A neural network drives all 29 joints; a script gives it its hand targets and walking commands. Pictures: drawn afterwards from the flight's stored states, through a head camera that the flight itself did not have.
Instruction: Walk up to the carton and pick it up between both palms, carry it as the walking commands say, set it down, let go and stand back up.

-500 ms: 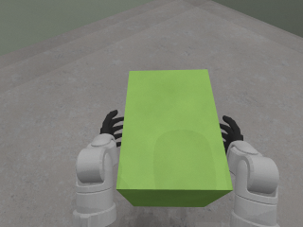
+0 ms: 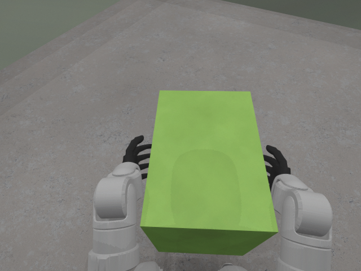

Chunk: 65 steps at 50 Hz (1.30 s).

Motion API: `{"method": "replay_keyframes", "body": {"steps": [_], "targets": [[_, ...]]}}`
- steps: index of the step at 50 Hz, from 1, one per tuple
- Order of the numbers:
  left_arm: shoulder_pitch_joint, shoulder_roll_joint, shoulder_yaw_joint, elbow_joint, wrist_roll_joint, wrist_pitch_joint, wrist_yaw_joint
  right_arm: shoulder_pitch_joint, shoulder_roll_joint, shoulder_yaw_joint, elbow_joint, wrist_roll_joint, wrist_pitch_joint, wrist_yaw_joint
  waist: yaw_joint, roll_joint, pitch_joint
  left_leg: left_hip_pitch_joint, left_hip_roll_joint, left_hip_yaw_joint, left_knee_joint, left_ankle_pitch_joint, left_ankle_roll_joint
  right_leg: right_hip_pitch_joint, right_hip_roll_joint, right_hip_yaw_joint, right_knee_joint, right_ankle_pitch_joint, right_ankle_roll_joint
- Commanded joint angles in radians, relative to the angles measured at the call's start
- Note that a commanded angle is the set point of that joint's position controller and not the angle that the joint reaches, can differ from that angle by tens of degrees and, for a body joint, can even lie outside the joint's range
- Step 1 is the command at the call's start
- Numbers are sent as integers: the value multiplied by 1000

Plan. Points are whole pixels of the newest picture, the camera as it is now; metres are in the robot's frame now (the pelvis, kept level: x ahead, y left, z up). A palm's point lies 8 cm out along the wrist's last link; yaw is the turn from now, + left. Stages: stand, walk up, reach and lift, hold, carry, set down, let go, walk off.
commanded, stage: carry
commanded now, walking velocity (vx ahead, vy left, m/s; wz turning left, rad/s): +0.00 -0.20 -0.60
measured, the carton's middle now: (202, 175) +0.32 +0.00 +0.00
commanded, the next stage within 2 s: none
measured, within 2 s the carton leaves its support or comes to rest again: neither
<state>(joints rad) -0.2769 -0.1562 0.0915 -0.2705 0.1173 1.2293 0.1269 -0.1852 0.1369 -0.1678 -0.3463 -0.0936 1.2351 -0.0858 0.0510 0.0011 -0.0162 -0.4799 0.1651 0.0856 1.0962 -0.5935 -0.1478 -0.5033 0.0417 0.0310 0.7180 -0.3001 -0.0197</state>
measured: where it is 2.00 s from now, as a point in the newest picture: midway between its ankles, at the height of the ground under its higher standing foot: outside the picture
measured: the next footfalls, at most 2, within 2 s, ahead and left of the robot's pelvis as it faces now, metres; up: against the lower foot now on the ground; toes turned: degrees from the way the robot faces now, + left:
left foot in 0.26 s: +0.04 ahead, +0.01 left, +0.00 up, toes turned -3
right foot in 0.76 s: -0.05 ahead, -0.37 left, +0.00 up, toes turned -24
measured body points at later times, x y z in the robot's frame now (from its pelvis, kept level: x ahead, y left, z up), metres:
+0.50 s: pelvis -0.03 -0.10 +0.02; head +0.00 -0.03 +0.47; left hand +0.29 -0.01 +0.08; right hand +0.23 -0.30 +0.12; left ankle +0.00 +0.01 -0.71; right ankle -0.08 -0.28 -0.64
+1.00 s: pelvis -0.13 -0.28 +0.00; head -0.09 -0.32 +0.45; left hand +0.21 -0.30 +0.07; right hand +0.06 -0.56 +0.06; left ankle -0.13 -0.17 -0.65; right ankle -0.09 -0.35 -0.71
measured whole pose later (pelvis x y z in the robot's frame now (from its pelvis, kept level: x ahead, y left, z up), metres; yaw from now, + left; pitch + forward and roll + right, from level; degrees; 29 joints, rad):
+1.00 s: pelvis -0.13 -0.28 +0.00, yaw -30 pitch +4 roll +1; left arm -0.26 -0.15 0.11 -0.30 0.10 1.20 0.12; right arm -0.23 0.14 -0.16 -0.36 -0.10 1.24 -0.11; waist 0.04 -0.01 0.03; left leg -0.52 0.02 0.12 1.14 -0.56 -0.17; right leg -0.50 0.14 0.04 0.64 -0.20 -0.10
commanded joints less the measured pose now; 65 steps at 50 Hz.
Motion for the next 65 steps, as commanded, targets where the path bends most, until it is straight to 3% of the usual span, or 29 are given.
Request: {"method": "replay_keyframes", "body": {"steps": [1,9,12,13,14,15,16,18,20,22,25,33,35,36,37,38,41,42,44,50,53,54,56,57,58,59,61,62,65], "targets": [[-433,-970,-615,-123,-440,-34,-309,-686,967,825,-217,430,-47,219,-45,-284,-466,-166,-90,-68,120,44,31,513,-135,267,-184,877,-76],[-384,-904,-668,-181,-433,-36,-281,-525,924,784,-151,421,-23,215,-39,-244,-482,22,-170,-75,-266,67,59,422,-161,491,-293,655,-158],[-345,-879,-675,-122,-420,-16,-287,-460,895,772,-99,384,-16,224,-57,-272,-463,390,-178,-37,-528,177,110,141,-73,394,-351,581,-16],[-385,-872,-689,-146,-424,-16,-286,-465,903,779,-84,390,-17,234,-81,-192,-475,629,-105,-53,-742,280,138,-18,5,279,-332,343,83],[-365,-877,-688,-126,-420,-9,-290,-436,896,766,-52,380,-18,240,-79,156,-478,698,209,-345,-798,313,217,-129,101,147,-29,-111,88],[-453,-880,-691,-162,-430,-12,-291,-467,923,762,-42,393,-22,246,-64,311,-449,590,483,-507,-774,508,353,-224,40,71,299,-270,72],[-506,-903,-725,-197,-449,-8,-292,-485,961,761,-57,403,-26,250,-57,250,-385,460,493,-408,-785,538,392,-230,-70,82,453,-236,40],[-467,-912,-733,-139,-447,-16,-285,-504,950,763,-69,407,-24,250,-45,19,-298,342,345,-207,-729,566,289,-177,-74,69,473,-86,52],[-401,-933,-719,-73,-469,-6,-289,-507,923,756,-72,416,-19,249,-38,15,-312,484,306,-156,-624,903,234,-242,-63,65,423,-75,69],[-493,-934,-744,-161,-481,-12,-270,-546,923,731,-107,424,-23,253,-42,203,-360,560,266,-46,-570,1149,215,-259,-40,-28,403,-90,91],[-495,-932,-783,-192,-469,-5,-245,-469,908,682,-63,405,-6,269,-49,333,-359,597,240,31,-567,1256,158,-268,-26,-92,342,-72,105],[-504,-887,-768,-137,-446,20,-243,-427,856,639,23,361,-5,271,-49,447,-381,545,269,159,-510,1040,93,-111,-59,-154,11,-90,92],[-499,-868,-744,-140,-437,23,-258,-483,875,676,-8,360,-14,262,-35,381,-409,484,289,146,-416,919,80,9,-55,-179,-133,2,75],[-489,-890,-740,-122,-451,23,-272,-478,891,697,-13,357,-19,250,-18,223,-420,360,228,139,-263,744,64,153,-74,-49,-257,91,39],[-441,-900,-710,-98,-440,17,-280,-548,889,729,-68,367,-28,243,-23,-91,-393,70,93,120,-93,106,44,319,-167,168,-281,578,-9],[-403,-882,-677,-96,-440,11,-284,-510,926,749,-39,364,-23,243,-34,-418,-384,-220,-53,68,108,-291,-6,468,-312,476,-211,1119,-69],[-383,-904,-648,-40,-422,-5,-318,-568,945,786,-34,384,-33,242,-41,-246,-300,-195,-40,-64,213,-77,9,330,-177,342,-265,601,-52],[-398,-942,-635,-59,-434,-22,-323,-694,958,823,-151,419,-43,236,-45,-316,-351,-215,-55,-60,203,-21,19,384,-151,321,-246,614,-47],[-502,-985,-646,-150,-477,-42,-322,-822,987,855,-261,470,-61,223,-47,-281,-415,-181,-80,-66,184,74,24,411,-134,318,-281,564,3],[-440,-937,-658,-189,-464,-47,-293,-612,955,811,-195,446,-39,204,-48,-224,-492,-60,-138,-81,-109,78,49,580,-135,414,-320,718,-45],[-392,-890,-685,-178,-448,-30,-289,-436,920,766,-92,401,-28,213,-49,-174,-499,67,-176,-53,-327,98,63,540,-132,446,-361,841,-10],[-385,-873,-697,-181,-445,-32,-289,-444,910,771,-97,396,-32,217,-59,-236,-492,167,-174,-46,-405,92,66,471,-95,411,-371,892,60],[-367,-856,-664,-125,-428,-15,-298,-416,900,771,-75,369,-31,212,-105,-354,-469,658,-113,24,-832,183,168,84,54,189,-283,1018,438],[-389,-884,-679,-153,-433,-18,-296,-431,921,766,-73,373,-39,218,-102,119,-560,753,280,-288,-920,444,291,8,157,55,248,121,408],[-472,-866,-708,-216,-466,-25,-294,-438,948,768,-105,397,-46,222,-86,375,-561,709,596,-513,-736,746,415,-161,28,148,616,-334,255],[-467,-845,-733,-256,-476,-30,-292,-431,961,771,-105,407,-52,228,-57,239,-488,548,541,-338,-696,862,403,-191,-104,199,668,-247,138],[-428,-878,-731,-154,-452,-18,-286,-456,914,777,-71,406,-25,246,-39,65,-286,301,328,-59,-667,639,260,-129,-96,86,533,-66,98],[-454,-897,-719,-135,-454,-12,-283,-521,933,781,-83,429,-27,250,-34,98,-249,353,256,-41,-635,699,219,-144,-91,42,407,-50,81],[-416,-895,-713,-98,-443,-3,-279,-547,887,747,-114,416,-19,244,-49,247,-333,553,243,11,-565,1088,219,-152,-4,-67,257,-127,78]]}}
